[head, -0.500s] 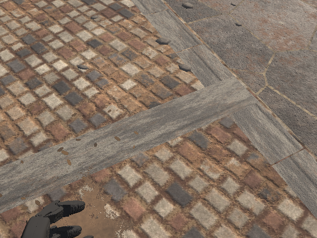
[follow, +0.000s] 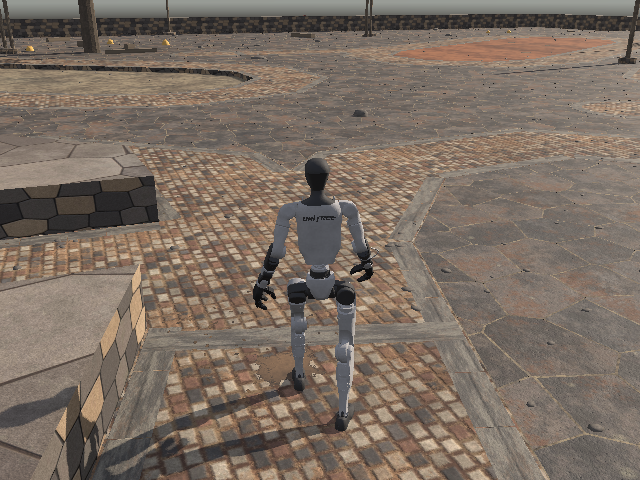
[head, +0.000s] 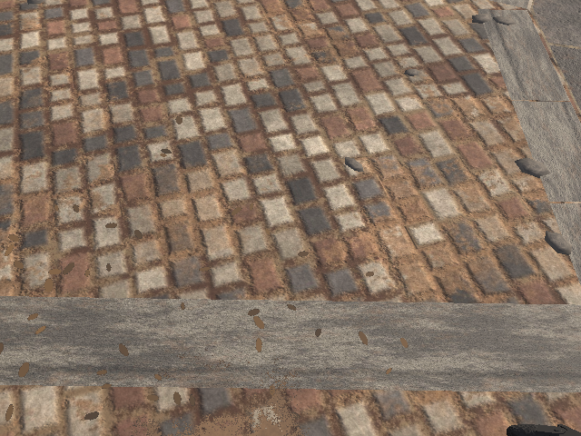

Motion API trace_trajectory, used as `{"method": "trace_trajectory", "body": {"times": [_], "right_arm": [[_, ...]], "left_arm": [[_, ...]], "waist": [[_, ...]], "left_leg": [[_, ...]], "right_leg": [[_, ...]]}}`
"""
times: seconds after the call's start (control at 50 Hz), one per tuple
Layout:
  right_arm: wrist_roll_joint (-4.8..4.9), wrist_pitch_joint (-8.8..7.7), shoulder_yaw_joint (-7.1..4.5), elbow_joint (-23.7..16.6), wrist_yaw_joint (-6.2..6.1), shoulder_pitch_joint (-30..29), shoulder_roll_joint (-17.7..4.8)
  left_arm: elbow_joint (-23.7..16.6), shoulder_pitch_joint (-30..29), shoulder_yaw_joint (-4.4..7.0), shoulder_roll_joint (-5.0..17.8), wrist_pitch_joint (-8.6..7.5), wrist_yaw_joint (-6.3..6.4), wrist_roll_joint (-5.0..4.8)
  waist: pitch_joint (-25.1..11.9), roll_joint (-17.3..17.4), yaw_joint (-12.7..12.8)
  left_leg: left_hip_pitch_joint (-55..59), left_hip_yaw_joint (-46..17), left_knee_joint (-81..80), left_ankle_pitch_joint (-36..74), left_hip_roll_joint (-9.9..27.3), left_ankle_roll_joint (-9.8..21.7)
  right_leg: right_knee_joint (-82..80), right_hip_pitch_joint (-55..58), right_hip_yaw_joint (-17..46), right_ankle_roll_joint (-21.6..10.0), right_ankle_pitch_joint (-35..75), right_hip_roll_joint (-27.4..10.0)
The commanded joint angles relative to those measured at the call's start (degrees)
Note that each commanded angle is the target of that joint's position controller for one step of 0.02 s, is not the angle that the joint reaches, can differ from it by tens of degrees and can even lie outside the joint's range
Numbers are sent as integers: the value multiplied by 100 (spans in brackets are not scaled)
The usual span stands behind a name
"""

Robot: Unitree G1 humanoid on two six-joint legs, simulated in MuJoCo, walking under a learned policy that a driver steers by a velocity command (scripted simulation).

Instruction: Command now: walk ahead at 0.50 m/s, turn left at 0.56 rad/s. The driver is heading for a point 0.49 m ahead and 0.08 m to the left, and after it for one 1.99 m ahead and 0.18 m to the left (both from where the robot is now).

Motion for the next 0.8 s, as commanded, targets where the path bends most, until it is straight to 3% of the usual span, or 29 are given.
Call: {"method": "trace_trajectory", "body": {"times": [0.02, 0.04, 0.06, 0.08, 0.1, 0.12, 0.14, 0.16, 0.18, 0.22, 0.26, 0.32, 0.38, 0.46, 0.48, 0.5, 0.52, 0.54, 0.56, 0.58, 0.6, 0.62, 0.66, 0.7, 0.74, 0.8], "right_arm": [[16, -18, -417, -207, -28, 1017, -930], [42, 38, -633, 63, -132, 2037, -1374], [106, 13, -739, 46, -194, 1906, -2084], [46, -105, -590, -211, -152, 2021, -1694], [-10, -199, -481, -141, -121, 1863, -1326], [5, -248, -438, -141, -126, 1586, -1190], [-2, -254, -381, -196, -143, 1181, -1004], [-70, -260, -318, -301, -172, 923, -846], [-104, -261, -308, -363, -191, 817, -828], [-67, -287, -330, -329, -248, 852, -905], [-40, -283, -372, -254, -330, 999, -1046], [-1, -235, -388, -157, -400, 1210, -1081], [33, -196, -408, -19, -414, 1509, -1117], [39, -133, -409, 40, -444, 1567, -1039], [18, -104, -397, 25, -449, 1461, -989], [-4, -89, -340, -8, -451, 1422, -804], [-92, -92, -227, -132, -456, 1443, -522], [2, -122, -125, -168, -471, 2365, -201], [18, -134, -182, -54, -484, 2572, -683], [39, -86, -279, -38, -492, 2042, -1004], [-12, -30, -288, -104, -516, 1599, -1036], [-82, 12, -288, -185, -526, 1301, -971], [-67, 101, -224, -183, -500, 1379, -630], [-83, 146, -132, -169, -506, 1389, -365], [-110, 165, -83, -160, -504, 1276, -312], [-95, 229, -109, -154, -478, 1034, -458]], "left_arm": [[-348, -342, 273, 1183, 69, 59, -104], [-411, -254, 183, 984, 48, 83, 0], [-761, 232, -88, 141, -74, 26, 257], [-800, -195, -87, 458, -291, -42, 95], [-978, -780, 1, 799, -401, -89, -136], [-1009, -881, -37, 721, -469, -69, -97], [-945, -870, -19, 724, -485, -22, 63], [-902, -760, 23, 782, -436, -14, 135], [-896, -694, 36, 775, -366, -26, 158], [-898, -689, 1, 607, -256, -26, 207], [-1011, -1053, -63, 446, -206, -19, 221], [-1154, -1702, -151, 278, -228, -71, 186], [-1289, -2128, -143, 358, -282, -141, 93], [-1301, -1988, -24, 635, -373, -198, 65], [-1212, -1669, 19, 686, -398, -184, 97], [-1097, -1222, 87, 795, -429, -152, 194], [-1073, -593, 150, 1074, -459, -126, 337], [-926, -155, 244, 1474, -372, -128, 421], [-886, -41, 169, 1064, -318, -187, 191], [-977, -323, 54, 698, -277, -181, 144], [-1016, -631, -29, 515, -225, -179, 196], [-978, -858, -98, 356, -195, -188, 209], [-838, -1062, -164, 248, -191, -201, 255], [-717, -1213, -134, 393, -166, -185, 256], [-624, -1284, -85, 585, -107, -150, 206], [-487, -1214, -88, 670, -9, -132, 123]], "waist": [[-623, -522, -992], [-1163, -132, -1424], [-1486, 1517, -743], [-2382, 865, -1080], [-1625, 491, -1190], [-1110, 175, -971], [-779, -46, -720], [-669, 48, -508], [-620, 112, -406], [-522, 31, -343], [-337, 21, -429], [-196, 207, -688], [-142, 289, -860], [-184, 509, -699], [-229, 596, -514], [-521, 551, -299], [-1314, 111, -55], [-2110, -1657, -358], [-2185, -1661, -305], [-1512, -1045, -173], [-1154, -617, -203], [-807, -488, -276], [-679, -728, -558], [-762, -906, -641], [-997, -935, -621], [-1034, -874, -519]], "left_leg": [[1707, 509, -344, -310, -680, 446], [3475, -126, -458, -122, -496, 717], [5267, -3343, -963, -1014, 1011, 1744], [5655, -5027, -1868, -1809, 1513, 2085], [5237, -4268, -2044, -1471, 1393, 1765], [4469, -3568, -2006, -982, 1152, 1570], [3695, -3028, -2012, -337, 941, 1412], [3138, -2669, -2115, 233, 780, 1353], [2811, -2546, -2231, 528, 702, 1364], [2379, -2190, -2341, 1076, 592, 1405], [2100, -1874, -2400, 1130, 414, 1310], [1831, -1605, -2340, 510, 105, 1009], [1903, -1880, -2189, 52, 196, 891], [2488, -2528, -1534, -65, 423, 739], [2570, -2501, -1214, 364, 343, 627], [2558, -2280, -555, 1002, 30, 416], [2097, -1915, 817, 539, -301, 146], [194, -1234, 2774, -2370, -1173, -347], [-446, -1427, 3707, -3164, -961, -491], [-623, -1472, 4041, -2787, -775, -575], [-508, -1268, 3949, -2485, -605, -632], [-394, -1190, 3595, -2337, -467, -665], [334, -1012, 2630, -2130, -236, -674], [893, -723, 1652, -1906, -251, -766], [1466, -584, 837, -1292, -234, -766], [1945, -480, 36, -598, -272, -682]], "right_leg": [[1879, -370, 184, -719, 5776, -1326], [3509, -1589, 146, -451, 4598, -1090], [5618, -4278, 445, -40, -645, 45], [6342, -4896, 1935, -99, -1313, 279], [6308, -5386, 2050, -233, -770, 7], [5847, -5279, 2019, -323, -270, -235], [5331, -4923, 2024, -298, 51, -422], [5028, -4480, 2073, -273, 276, -544], [4838, -4226, 2064, -217, 387, -551], [4358, -4066, 1937, -44, 582, -499], [3591, -4088, 1859, 111, 1195, -391], [2229, -3696, 1823, 170, 2382, -120], [1592, -3378, 1884, 133, 2755, 65], [1189, -3090, 2050, -119, 2029, 98], [998, -2777, 1926, -242, 1978, 131], [784, -2064, 1840, -410, 2262, 70], [1066, -759, 2513, -770, 3184, -759], [1006, 1187, 4728, -1880, 3809, -2084], [685, 1208, 5690, -2070, 3214, -2374], [647, 599, 4867, -1863, 3303, -2114], [668, -21, 4060, -1686, 3806, -1839], [620, -613, 3510, -1622, 4467, -1586], [414, -1360, 2838, -1473, 4837, -1206], [285, -1665, 2459, -1562, 5283, -1095], [266, -1742, 2256, -1581, 5375, -1086], [246, -1727, 2223, -1519, 4360, -1113]]}}
Keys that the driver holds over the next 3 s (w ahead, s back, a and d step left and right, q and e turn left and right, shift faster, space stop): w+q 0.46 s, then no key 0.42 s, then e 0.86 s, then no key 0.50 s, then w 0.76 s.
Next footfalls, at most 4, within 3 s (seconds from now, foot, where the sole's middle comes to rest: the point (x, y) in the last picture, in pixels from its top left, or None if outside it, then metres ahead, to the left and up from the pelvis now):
0.04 left None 0.19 0.11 -0.76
0.52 right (339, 420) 0.50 -0.05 -0.76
0.88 left None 0.44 0.19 -0.76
1.74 left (236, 413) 0.49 0.18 -0.76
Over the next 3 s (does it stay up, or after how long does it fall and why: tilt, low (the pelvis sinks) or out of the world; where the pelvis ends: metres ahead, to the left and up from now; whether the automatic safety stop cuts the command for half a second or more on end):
stays up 0.69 0.04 0.00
